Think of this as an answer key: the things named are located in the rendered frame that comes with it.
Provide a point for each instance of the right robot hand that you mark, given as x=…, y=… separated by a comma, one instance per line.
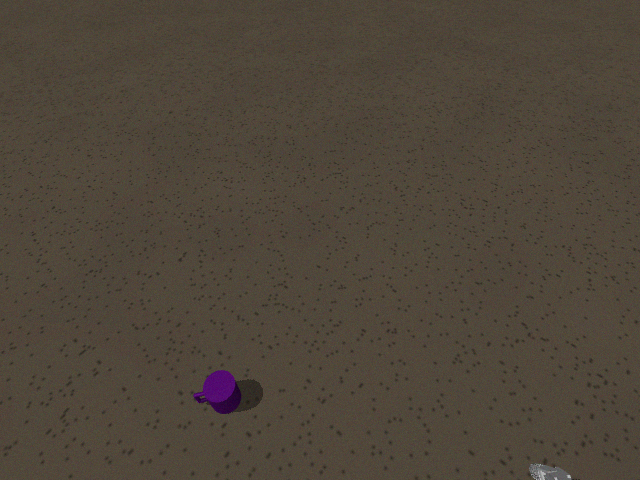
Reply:
x=544, y=472

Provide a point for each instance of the mug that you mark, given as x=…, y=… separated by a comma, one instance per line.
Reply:
x=221, y=391

